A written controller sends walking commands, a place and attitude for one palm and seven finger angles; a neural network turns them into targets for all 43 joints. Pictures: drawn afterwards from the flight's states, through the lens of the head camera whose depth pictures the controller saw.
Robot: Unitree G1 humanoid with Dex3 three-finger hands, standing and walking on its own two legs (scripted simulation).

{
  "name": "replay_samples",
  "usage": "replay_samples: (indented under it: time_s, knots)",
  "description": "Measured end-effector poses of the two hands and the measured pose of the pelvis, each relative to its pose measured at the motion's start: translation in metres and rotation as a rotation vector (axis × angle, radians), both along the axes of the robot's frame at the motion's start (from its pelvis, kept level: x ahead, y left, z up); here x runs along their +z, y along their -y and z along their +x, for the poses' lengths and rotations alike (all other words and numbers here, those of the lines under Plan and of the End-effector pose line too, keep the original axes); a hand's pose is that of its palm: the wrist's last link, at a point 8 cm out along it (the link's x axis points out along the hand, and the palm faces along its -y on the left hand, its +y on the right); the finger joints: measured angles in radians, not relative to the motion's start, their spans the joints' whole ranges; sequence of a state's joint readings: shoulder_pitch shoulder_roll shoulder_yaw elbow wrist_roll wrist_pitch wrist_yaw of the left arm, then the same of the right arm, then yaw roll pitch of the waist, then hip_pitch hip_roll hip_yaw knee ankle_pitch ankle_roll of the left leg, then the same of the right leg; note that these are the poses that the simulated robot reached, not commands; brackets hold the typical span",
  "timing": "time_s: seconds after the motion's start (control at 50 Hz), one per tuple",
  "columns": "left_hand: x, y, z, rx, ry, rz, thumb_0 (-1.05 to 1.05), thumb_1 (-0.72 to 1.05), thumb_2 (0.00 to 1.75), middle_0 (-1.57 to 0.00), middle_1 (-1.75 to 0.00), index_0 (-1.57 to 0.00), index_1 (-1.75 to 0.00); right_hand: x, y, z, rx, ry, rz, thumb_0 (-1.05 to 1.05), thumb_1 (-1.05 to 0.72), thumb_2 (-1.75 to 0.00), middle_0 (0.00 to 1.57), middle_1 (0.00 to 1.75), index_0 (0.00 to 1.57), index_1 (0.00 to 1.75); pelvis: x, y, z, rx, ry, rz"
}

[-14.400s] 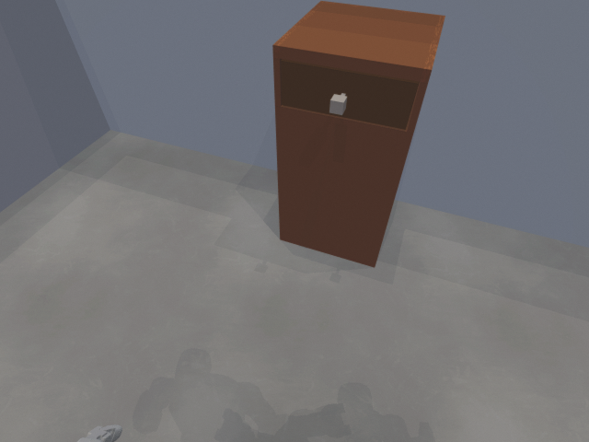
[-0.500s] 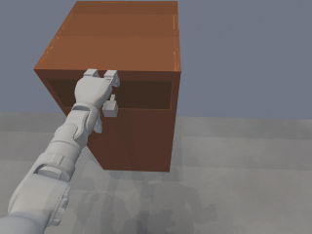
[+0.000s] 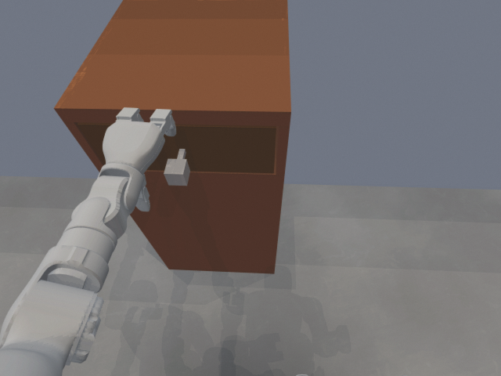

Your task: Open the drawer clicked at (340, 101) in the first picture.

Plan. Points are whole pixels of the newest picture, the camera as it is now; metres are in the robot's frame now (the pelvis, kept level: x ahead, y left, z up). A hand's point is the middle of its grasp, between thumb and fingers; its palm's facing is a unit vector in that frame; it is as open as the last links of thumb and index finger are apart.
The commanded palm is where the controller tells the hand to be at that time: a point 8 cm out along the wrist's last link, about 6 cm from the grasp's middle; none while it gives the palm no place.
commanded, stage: move the hooked fingers above the handle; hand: left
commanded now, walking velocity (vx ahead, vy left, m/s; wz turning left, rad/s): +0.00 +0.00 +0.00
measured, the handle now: (179, 164) +0.51 +0.16 -0.01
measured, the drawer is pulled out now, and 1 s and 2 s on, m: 0.00 0.00 0.00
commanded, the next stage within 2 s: lower the fingers behind the handle in 1.86 s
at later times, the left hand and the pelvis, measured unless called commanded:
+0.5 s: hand (168, 159) +0.47 +0.16 +0.05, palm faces +0.08 -0.02 -1.00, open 13.9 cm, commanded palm +0.45 +0.20 +0.11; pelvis +0.01 +0.01 +0.00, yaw -2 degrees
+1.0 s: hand (163, 169) +0.45 +0.17 +0.04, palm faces -0.01 -0.05 -1.00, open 13.8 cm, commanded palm +0.45 +0.20 +0.11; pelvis +0.00 +0.00 +0.00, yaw +0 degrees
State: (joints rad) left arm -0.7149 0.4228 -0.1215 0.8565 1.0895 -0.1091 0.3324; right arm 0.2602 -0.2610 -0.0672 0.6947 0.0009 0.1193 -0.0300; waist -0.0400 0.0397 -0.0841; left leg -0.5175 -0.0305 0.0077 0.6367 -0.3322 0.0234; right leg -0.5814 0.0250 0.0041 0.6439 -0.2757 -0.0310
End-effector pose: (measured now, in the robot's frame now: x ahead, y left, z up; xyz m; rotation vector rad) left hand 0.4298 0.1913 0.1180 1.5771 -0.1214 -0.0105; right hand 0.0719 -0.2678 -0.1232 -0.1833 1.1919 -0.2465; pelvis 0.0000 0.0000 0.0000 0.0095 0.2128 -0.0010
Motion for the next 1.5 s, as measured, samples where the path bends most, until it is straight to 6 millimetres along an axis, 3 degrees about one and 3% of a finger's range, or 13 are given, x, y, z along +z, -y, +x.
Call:
replay_samples:
  time_s: [0.08,0.16,0.28,0.38,0.54,0.68,0.78,0.94,1.1,1.2,1.32,1.38,1.5]
  knots:
    - [0.005,-0.009,0.014,0.121,-0.036,0.020,0.00,-0.49,0.30,-0.32,-1.20,-0.32,-1.20,-0.002,-0.002,-0.003,-0.012,-0.015,0.022,0.00,-0.90,-0.90,0.20,0.30,0.20,0.30,0.001,-0.001,0.001,-0.001,-0.009,0.000]
    - [0.001,-0.006,0.020,0.162,-0.124,0.008,0.00,-0.49,0.30,-0.32,-1.20,-0.32,-1.22,-0.001,-0.005,-0.008,-0.021,-0.030,0.030,0.00,-0.90,-0.90,0.20,0.30,0.20,0.30,0.003,-0.002,0.004,-0.002,-0.008,-0.001]
    - [-0.018,0.025,0.014,-0.021,-0.220,-0.021,0.00,-0.49,0.30,-0.32,-1.20,-0.31,-1.22,0.002,-0.008,-0.012,-0.023,-0.039,0.012,0.00,-0.90,-0.90,0.20,0.30,0.20,0.30,0.002,-0.005,0.008,-0.001,-0.001,-0.004]
    - [-0.028,0.043,0.012,-0.140,-0.128,-0.075,0.00,-0.49,0.30,-0.32,-1.20,-0.32,-1.21,0.001,-0.009,-0.012,-0.036,-0.028,-0.003,0.00,-0.90,-0.90,0.20,0.30,0.20,0.30,-0.002,-0.007,0.008,-0.017,-0.018,-0.002]
    - [-0.017,0.027,0.019,-0.029,0.015,-0.006,0.00,-0.49,0.30,-0.41,-1.26,-0.34,-1.23,-0.013,-0.019,-0.011,-0.042,-0.054,0.051,0.00,-0.90,-0.90,0.20,0.30,0.20,0.30,-0.003,-0.009,0.007,-0.034,-0.037,0.001]
    - [0.001,0.004,0.021,0.147,-0.082,-0.013,0.00,-0.49,0.30,-0.36,-1.22,-0.38,-1.25,-0.005,-0.023,-0.002,-0.063,-0.014,0.068,0.00,-0.90,-0.90,0.20,0.30,0.20,0.30,0.005,-0.005,0.009,-0.037,0.000,0.004]
    - [-0.003,-0.008,0.012,0.133,-0.178,0.001,0.00,-0.49,0.30,-0.33,-1.21,-0.35,-1.23,0.007,-0.012,0.004,-0.039,0.023,0.021,0.00,-0.90,-0.90,0.20,0.30,0.20,0.30,0.006,-0.001,0.008,-0.023,0.020,0.001]
    - [-0.027,0.018,-0.006,-0.103,-0.171,-0.040,0.00,-0.49,0.30,-0.32,-1.20,-0.32,-1.20,0.013,0.007,0.006,0.006,0.019,-0.059,0.00,-0.90,-0.90,0.20,0.30,0.20,0.30,0.001,-0.003,0.003,0.003,0.010,-0.005]
    - [-0.006,0.009,0.020,-0.034,0.023,-0.019,0.00,-0.49,0.30,-0.40,-1.26,-0.34,-1.22,-0.001,-0.003,-0.006,-0.019,-0.026,-0.020,0.00,-0.90,-0.90,0.20,0.30,0.20,0.30,-0.003,-0.006,0.002,-0.008,-0.035,-0.004]
    - [0.002,0.017,0.024,0.040,-0.022,-0.014,0.00,-0.49,0.30,-0.42,-1.27,-0.38,-1.31,-0.008,-0.019,-0.016,-0.037,-0.058,0.042,0.00,-0.90,-0.90,0.20,0.30,0.20,0.30,0.000,-0.008,0.004,-0.021,-0.023,-0.002]
    - [0.007,0.019,0.023,0.070,-0.105,-0.016,0.00,-0.49,0.30,-0.37,-1.24,-0.35,-1.28,-0.001,-0.024,-0.022,-0.069,-0.017,0.044,0.00,-0.90,-0.90,0.20,0.30,0.21,0.30,0.003,-0.005,-0.003,-0.034,0.007,0.002]
    - [0.003,0.010,0.021,0.078,-0.147,-0.013,0.00,-0.49,0.30,-0.35,-1.22,-0.33,-1.25,0.004,-0.018,-0.027,-0.079,0.006,0.017,0.00,-0.90,-0.90,0.20,0.30,0.21,0.30,0.003,-0.004,-0.007,-0.040,0.010,0.003]
    - [-0.025,-0.019,0.003,0.069,-0.214,0.008,0.00,-0.49,0.30,-0.33,-1.21,-0.31,-1.22,0.008,-0.001,-0.040,-0.067,-0.007,-0.044,0.00,-0.90,-0.90,0.20,0.30,0.21,0.30,-0.001,-0.005,-0.012,-0.032,-0.005,-0.001]
